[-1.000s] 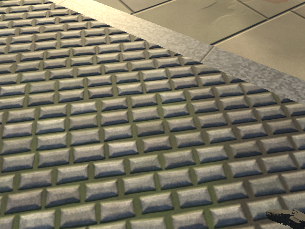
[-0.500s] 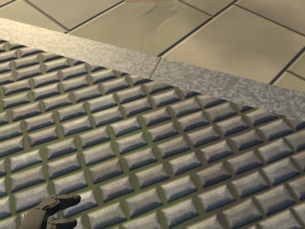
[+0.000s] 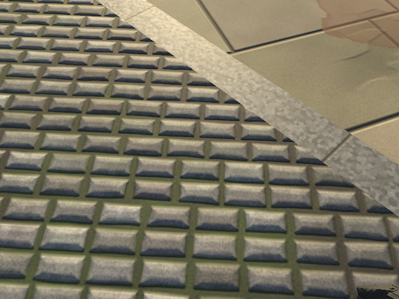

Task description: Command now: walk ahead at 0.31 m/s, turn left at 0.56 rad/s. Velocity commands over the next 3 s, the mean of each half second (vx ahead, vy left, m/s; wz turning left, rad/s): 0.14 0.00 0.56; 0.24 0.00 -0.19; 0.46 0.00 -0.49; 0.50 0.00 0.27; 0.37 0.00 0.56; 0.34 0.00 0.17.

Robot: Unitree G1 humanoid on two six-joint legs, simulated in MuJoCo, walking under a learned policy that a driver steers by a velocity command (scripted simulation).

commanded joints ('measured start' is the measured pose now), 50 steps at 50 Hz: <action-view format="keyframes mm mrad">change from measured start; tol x32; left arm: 1 4 141 6 -120 1 -53 -9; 50 -283 24 -31 -269 -17 -3 -71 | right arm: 1 265 -265 -76 -49 -10 -8 -11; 50 253 -153 -46 79 3 -54 -63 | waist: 1 -145 95 -498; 21 -19 137 -172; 24 -101 -310 -184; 50 -133 98 34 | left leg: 1 864 363 -722 -240 464 337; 7 308 202 -341 -294 609 223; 20 329 114 -505 -186 194 99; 24 17 -165 -230 239 -582 -86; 27 -2 -86 -248 523 -491 -163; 38 665 154 -246 -294 -356 7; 40 572 380 -569 -476 -550 145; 50 480 243 -48 -490 13 44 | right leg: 1 -615 112 306 715 -180 6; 20 -366 131 314 -170 232 4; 24 -26 -288 732 -403 886 -318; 37 -389 8 560 -432 -68 -177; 42 -830 68 332 230 57 -85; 50 -612 26 192 2 342 -56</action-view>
